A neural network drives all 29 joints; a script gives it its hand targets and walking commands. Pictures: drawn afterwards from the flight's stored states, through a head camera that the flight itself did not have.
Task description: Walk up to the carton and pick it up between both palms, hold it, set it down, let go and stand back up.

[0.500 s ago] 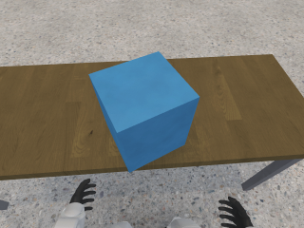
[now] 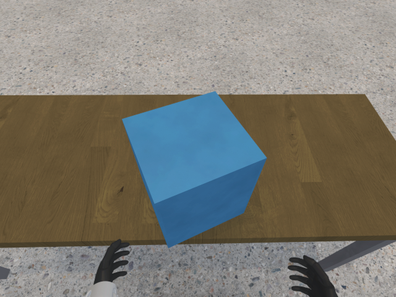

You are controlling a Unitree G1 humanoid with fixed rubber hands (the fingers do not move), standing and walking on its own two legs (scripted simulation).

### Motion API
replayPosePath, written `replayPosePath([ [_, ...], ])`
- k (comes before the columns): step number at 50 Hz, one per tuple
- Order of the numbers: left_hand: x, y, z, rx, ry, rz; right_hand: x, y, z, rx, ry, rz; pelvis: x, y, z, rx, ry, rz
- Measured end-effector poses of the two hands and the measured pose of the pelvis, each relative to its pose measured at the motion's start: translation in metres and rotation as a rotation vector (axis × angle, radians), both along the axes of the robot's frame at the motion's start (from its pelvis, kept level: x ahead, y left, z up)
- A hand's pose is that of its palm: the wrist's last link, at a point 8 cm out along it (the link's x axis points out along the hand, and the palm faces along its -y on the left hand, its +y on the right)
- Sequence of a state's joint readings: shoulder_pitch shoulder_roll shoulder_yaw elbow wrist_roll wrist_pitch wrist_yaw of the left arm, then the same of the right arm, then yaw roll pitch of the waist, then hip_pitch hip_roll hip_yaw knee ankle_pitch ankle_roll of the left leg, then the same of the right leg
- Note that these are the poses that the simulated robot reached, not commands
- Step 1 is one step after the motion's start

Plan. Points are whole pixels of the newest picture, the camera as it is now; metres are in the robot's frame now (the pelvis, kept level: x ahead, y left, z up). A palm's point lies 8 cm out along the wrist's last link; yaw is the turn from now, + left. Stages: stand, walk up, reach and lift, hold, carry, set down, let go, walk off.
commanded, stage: reach and lift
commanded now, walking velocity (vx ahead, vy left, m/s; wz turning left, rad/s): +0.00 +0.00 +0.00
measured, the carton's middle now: (190, 172) +0.37 +0.04 +0.00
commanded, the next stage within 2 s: none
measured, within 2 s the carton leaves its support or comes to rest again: neither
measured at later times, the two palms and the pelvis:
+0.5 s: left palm (103, 273) +0.17 +0.20 -0.05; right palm (332, 272) +0.18 -0.25 -0.06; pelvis +0.02 +0.00 +0.00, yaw +1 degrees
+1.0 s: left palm (114, 296) +0.13 +0.17 -0.03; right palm (347, 292) +0.14 -0.26 -0.04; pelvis -0.02 -0.01 -0.01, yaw +1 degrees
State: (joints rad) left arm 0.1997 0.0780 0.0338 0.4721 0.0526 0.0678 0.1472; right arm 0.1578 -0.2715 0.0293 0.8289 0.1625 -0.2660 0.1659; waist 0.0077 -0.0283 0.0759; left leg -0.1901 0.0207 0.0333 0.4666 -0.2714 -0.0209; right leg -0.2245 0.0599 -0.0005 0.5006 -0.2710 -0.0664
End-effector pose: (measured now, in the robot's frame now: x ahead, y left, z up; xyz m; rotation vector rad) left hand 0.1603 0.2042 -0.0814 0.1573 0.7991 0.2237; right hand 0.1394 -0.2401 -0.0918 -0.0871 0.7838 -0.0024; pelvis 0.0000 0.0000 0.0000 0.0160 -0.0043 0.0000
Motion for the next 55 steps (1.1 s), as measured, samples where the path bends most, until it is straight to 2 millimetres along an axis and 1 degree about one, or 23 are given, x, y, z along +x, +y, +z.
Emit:
replayPosePath([
  [4, 0.007, 0.002, 0.007, 0.009, -0.053, 0.018, 0.014, 0.001, 0.003, 0.009, -0.039, 0.015, 0.010, 0.001, 0.001, -0.004, -0.003, 0.002],
  [10, 0.005, 0.002, 0.007, 0.010, -0.074, 0.030, 0.033, -0.004, 0.009, 0.011, -0.092, 0.029, 0.020, 0.002, 0.002, -0.011, -0.009, 0.008],
  [15, 0.005, 0.002, 0.013, 0.013, -0.128, 0.055, 0.045, -0.010, 0.016, 0.002, -0.127, 0.050, 0.023, 0.001, 0.002, -0.013, -0.012, 0.016],
  [21, 0.009, 0.001, 0.027, 0.012, -0.230, 0.075, 0.044, -0.014, 0.022, 0.006, -0.150, 0.064, 0.021, 0.000, 0.002, -0.014, -0.008, 0.026],
  [26, 0.007, -0.004, 0.031, 0.003, -0.270, 0.067, 0.040, -0.015, 0.030, 0.017, -0.204, 0.056, 0.015, -0.001, 0.001, -0.015, -0.005, 0.024],
  [30, -0.001, -0.012, 0.032, -0.009, -0.289, 0.072, 0.031, -0.018, 0.033, 0.027, -0.220, 0.053, 0.010, -0.001, 0.001, -0.015, -0.011, 0.020],
  [37, -0.023, -0.022, 0.036, -0.016, -0.329, 0.119, 0.014, -0.022, 0.037, 0.045, -0.245, 0.066, -0.002, -0.004, -0.001, -0.009, -0.016, 0.017],
  [44, -0.035, -0.030, 0.038, -0.027, -0.357, 0.164, 0.005, -0.024, 0.042, 0.062, -0.281, 0.079, -0.015, -0.008, -0.004, -0.001, -0.015, 0.019],
  [49, -0.033, -0.037, 0.048, -0.043, -0.403, 0.181, 0.004, -0.023, 0.047, 0.082, -0.320, 0.082, -0.022, -0.010, -0.005, 0.001, -0.010, 0.020],
  [55, -0.020, -0.043, 0.065, -0.052, -0.476, 0.182, 0.013, -0.022, 0.058, 0.093, -0.380, 0.090, -0.027, -0.012, -0.006, 0.004, -0.004, 0.016],
])
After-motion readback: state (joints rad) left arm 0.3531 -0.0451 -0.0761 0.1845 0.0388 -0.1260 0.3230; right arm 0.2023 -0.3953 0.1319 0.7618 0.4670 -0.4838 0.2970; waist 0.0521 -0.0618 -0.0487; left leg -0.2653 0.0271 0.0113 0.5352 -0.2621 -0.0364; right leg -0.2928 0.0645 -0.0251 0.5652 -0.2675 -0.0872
